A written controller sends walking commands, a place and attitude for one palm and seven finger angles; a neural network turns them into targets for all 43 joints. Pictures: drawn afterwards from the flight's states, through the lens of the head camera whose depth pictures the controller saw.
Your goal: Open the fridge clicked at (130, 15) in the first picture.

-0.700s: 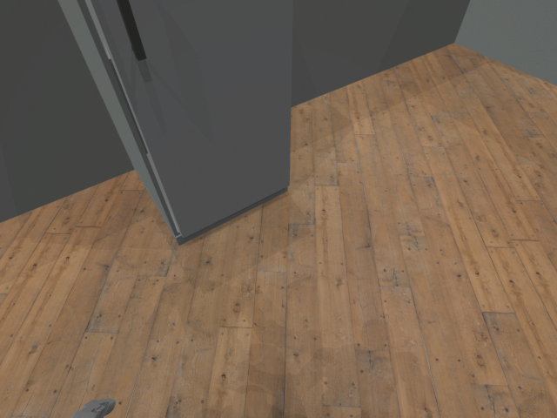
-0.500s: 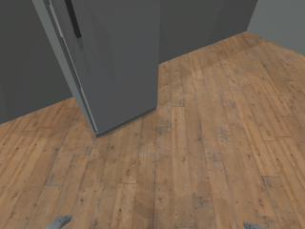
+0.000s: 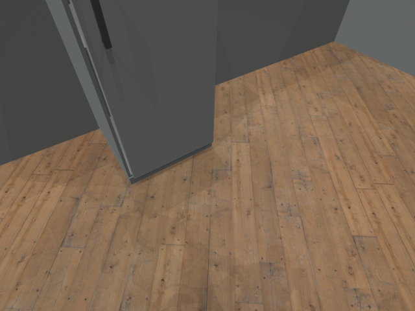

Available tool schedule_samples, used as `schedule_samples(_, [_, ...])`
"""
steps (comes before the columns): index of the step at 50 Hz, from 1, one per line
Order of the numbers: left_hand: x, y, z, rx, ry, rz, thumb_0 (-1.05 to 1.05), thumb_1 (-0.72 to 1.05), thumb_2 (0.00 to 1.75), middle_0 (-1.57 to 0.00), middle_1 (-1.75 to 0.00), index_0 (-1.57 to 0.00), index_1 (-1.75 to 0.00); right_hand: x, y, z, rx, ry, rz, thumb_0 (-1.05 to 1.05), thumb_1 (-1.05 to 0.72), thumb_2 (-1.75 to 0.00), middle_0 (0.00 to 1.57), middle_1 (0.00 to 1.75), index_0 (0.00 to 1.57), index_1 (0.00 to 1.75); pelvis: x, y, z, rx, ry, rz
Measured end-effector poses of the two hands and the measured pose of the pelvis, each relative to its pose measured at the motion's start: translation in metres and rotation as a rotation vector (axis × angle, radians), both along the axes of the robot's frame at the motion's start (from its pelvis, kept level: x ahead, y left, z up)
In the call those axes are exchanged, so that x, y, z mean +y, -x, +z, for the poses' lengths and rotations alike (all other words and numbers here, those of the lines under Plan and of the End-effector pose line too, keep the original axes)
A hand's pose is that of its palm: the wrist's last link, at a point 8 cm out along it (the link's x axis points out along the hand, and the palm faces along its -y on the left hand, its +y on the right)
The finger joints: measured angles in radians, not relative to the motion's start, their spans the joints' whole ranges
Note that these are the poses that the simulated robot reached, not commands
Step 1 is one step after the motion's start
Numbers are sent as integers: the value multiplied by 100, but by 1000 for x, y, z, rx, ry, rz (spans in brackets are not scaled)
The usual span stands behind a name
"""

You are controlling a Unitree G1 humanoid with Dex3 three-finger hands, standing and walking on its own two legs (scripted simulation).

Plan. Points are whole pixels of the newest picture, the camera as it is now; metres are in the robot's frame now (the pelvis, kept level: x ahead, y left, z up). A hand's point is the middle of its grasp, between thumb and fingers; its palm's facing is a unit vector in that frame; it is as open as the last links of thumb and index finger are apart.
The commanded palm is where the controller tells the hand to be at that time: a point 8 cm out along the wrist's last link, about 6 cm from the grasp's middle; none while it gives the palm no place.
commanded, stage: stand and wait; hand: left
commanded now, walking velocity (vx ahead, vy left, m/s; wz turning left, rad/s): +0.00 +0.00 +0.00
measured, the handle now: out of the picture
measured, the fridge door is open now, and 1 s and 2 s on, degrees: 0 0 0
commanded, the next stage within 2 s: look at it before walking up in 0.12 s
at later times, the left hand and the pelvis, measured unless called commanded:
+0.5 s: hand out of the picture +0.06 +0.25 -0.15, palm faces -0.04 -0.94 -0.33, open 7.4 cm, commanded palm none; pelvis -0.02 +0.01 +0.00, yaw +0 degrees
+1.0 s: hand out of the picture +0.06 +0.25 -0.16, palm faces -0.06 -0.95 -0.31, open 7.4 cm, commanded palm none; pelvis +0.00 +0.01 +0.00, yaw -3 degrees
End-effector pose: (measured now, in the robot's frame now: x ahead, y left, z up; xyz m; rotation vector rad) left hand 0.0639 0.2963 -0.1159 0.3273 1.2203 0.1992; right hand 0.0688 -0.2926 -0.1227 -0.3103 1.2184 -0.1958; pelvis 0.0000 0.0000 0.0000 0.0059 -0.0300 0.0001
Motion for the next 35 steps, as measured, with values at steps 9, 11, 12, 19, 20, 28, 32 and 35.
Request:
schedule_samples(9, [0, 3, 1, -16, 7, -8, 1, 91, 90, -20, -30, -21, -30, 4, 12, 0, 2, -8, -2, 0, -91, -90, 20, 30, 20, 30, 2, 9, 1, -4, 1, 1])
schedule_samples(11, [-1, 3, 1, -20, 9, -10, 1, 91, 90, -20, -30, -21, -30, 5, 13, 0, 0, -10, -2, 0, -91, -90, 20, 30, 20, 30, 3, 10, 1, -4, 1, 1])
schedule_samples(12, [-1, 3, 1, -21, 10, -11, 1, 91, 90, -20, -30, -21, -30, 6, 13, 0, -1, -10, -2, 0, -91, -90, 20, 30, 20, 30, 3, 11, 1, -4, 1, 0])
schedule_samples(19, [-1, 7, 0, -20, 16, -15, 1, 91, 90, -20, -30, -21, -30, 8, 17, 1, -1, -13, -3, 0, -91, -90, 20, 30, 20, 30, 5, 15, 2, -3, 2, 0])
schedule_samples(20, [-1, 7, 0, -18, 16, -15, 1, 91, 90, -20, -30, -21, -30, 9, 18, 1, 0, -13, -3, 0, -91, -90, 20, 30, 20, 30, 5, 15, 2, -2, 2, 0])
schedule_samples(28, [2, 14, -2, 5, 19, -12, 1, 91, 90, -20, -30, -21, -30, 10, 22, 1, 18, -9, -6, 0, -91, -90, 20, 30, 20, 30, 8, 15, 2, 4, 2, -1])
schedule_samples(32, [4, 15, -3, 17, 18, -10, 1, 91, 90, -20, -30, -21, -30, 10, 21, 1, 23, -8, -8, 0, -91, -90, 20, 30, 20, 30, 8, 14, 2, 6, 2, -2])
schedule_samples(35, [5, 15, -3, 22, 17, -10, 1, 91, 90, -20, -30, -21, -30, 10, 20, 1, 23, -7, -7, 0, -91, -90, 20, 30, 20, 30, 9, 12, 2, 6, 2, -3])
